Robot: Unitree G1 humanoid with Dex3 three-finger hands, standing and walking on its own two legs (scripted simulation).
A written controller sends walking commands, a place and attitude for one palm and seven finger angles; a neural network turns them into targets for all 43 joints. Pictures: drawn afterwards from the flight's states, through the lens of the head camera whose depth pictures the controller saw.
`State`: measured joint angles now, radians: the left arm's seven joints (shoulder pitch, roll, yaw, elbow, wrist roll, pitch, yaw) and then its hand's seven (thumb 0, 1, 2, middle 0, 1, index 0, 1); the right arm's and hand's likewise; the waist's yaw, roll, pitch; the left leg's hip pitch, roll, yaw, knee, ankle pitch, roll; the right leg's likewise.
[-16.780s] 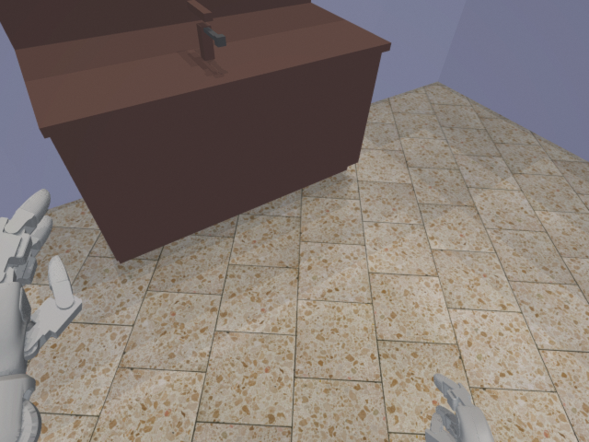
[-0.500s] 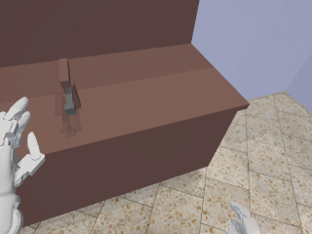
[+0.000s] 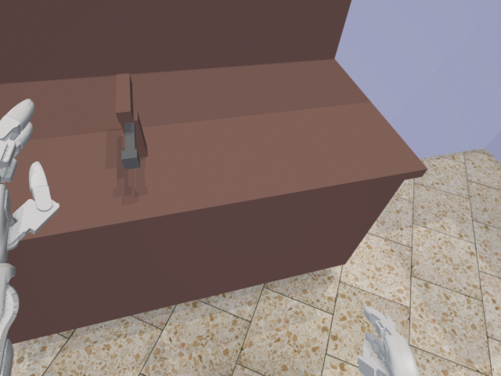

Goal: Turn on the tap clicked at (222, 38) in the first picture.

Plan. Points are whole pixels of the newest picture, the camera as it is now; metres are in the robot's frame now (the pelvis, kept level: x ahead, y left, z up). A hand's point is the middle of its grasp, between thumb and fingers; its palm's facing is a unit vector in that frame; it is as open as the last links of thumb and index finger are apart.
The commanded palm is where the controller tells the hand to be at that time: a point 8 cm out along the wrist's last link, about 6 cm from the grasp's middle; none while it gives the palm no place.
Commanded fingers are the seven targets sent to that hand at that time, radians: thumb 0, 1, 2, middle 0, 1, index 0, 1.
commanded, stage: look again from close up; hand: left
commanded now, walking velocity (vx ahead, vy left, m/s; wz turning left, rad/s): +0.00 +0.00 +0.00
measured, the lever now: (130, 159) +0.46 +0.30 +0.04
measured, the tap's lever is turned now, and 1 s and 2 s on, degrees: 0 0 0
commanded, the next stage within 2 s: come to a stop and stand still in 0.20 s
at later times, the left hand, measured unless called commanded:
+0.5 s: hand (89, 204) +0.25 +0.24 +0.18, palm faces +0.36 -0.88 -0.30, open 7.4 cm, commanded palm +0.20 +0.28 +0.18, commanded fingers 0.00 0.90 0.90 -0.20 -0.30 -0.20 -0.30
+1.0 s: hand (18, 256) +0.19 +0.29 +0.16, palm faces +0.43 -0.85 -0.32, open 7.4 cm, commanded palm +0.13 +0.30 +0.18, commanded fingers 0.00 0.90 0.90 -0.20 -0.30 -0.20 -0.30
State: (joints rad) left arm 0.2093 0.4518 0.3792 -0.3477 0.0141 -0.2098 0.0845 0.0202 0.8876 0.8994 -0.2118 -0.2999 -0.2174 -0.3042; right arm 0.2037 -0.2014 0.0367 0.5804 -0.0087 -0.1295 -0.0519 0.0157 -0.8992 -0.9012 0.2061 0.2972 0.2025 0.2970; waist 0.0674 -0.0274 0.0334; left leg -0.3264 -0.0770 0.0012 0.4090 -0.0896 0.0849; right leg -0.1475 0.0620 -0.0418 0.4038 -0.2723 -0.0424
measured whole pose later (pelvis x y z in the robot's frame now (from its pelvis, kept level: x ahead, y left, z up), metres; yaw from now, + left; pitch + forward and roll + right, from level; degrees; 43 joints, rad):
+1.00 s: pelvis -0.04 +0.03 +0.00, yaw -2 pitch -3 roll -2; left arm 0.33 0.36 0.36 -0.37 -0.02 -0.19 0.10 0.02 0.89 0.90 -0.21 -0.30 -0.22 -0.30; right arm 0.27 -0.20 0.03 0.57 0.00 -0.11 -0.05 0.02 -0.90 -0.90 0.21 0.30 0.20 0.30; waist 0.05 -0.02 0.03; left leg -0.32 -0.06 0.05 0.43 -0.14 0.07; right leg -0.17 0.06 -0.01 0.47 -0.32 -0.03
